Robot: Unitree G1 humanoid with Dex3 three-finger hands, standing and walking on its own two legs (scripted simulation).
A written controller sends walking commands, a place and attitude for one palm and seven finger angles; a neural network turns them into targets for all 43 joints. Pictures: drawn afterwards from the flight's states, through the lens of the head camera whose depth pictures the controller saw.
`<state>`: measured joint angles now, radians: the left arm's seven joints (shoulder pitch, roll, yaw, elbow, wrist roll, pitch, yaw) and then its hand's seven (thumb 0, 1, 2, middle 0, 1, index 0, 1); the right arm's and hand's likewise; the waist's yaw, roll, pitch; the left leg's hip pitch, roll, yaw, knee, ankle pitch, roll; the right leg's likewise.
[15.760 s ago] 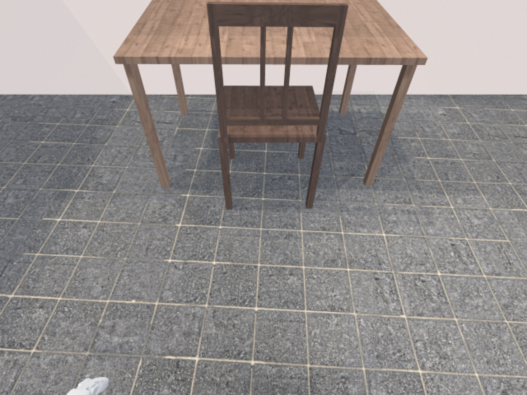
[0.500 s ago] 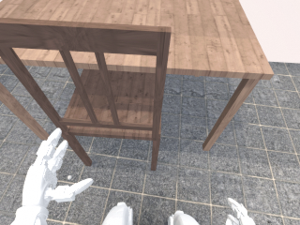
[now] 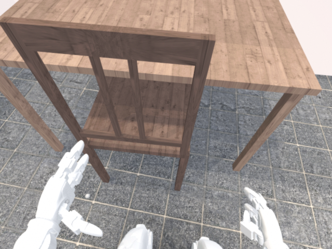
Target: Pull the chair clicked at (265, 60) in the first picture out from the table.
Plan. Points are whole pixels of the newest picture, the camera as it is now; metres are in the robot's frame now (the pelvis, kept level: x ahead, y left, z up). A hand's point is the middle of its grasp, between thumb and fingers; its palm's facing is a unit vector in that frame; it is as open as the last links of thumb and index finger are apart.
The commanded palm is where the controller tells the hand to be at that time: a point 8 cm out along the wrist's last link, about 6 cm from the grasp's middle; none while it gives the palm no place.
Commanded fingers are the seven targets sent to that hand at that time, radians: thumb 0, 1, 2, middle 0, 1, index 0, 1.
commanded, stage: raise the hand toward the chair's back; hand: left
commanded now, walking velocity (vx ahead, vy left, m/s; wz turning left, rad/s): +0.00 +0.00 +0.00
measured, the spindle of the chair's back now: (108, 103) +0.49 +0.20 +0.02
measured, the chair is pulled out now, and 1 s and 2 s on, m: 0.00 0.00 0.00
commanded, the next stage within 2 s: aim the fingers beside a spindle in 0.70 s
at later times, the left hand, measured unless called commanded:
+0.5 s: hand (74, 185) +0.24 +0.21 +0.05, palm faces -0.01 -1.00 -0.07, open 16.9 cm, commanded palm +0.22 +0.26 +0.05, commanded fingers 0.00 -0.50 0.30 -0.06 -0.08 -0.06 -0.08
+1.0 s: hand (87, 184) +0.25 +0.19 +0.03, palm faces -0.08 -1.00 -0.04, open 17.0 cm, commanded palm +0.24 +0.25 +0.04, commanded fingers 0.00 -0.50 0.30 -0.06 -0.08 -0.06 -0.08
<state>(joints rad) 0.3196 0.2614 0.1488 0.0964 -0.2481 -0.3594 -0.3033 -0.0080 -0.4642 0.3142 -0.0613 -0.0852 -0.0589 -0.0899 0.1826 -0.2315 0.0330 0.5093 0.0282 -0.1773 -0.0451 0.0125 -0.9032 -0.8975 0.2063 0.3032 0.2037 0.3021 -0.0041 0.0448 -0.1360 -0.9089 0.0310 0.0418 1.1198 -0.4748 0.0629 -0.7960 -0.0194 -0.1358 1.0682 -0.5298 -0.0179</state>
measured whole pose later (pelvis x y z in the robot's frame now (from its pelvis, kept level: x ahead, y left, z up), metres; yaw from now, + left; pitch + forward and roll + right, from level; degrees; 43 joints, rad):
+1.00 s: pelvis +0.00 +0.00 +0.00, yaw +0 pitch +15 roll -4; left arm 0.24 0.28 0.18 0.16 -0.27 -0.39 -0.32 -0.01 -0.50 0.30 -0.06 -0.08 -0.06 -0.08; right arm 0.23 -0.26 0.03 0.55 0.02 -0.20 -0.05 0.01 -0.90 -0.90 0.21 0.30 0.20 0.30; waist -0.03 0.04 -0.13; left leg -0.91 0.03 0.04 1.11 -0.47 0.06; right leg -0.80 -0.01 -0.13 1.05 -0.52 -0.02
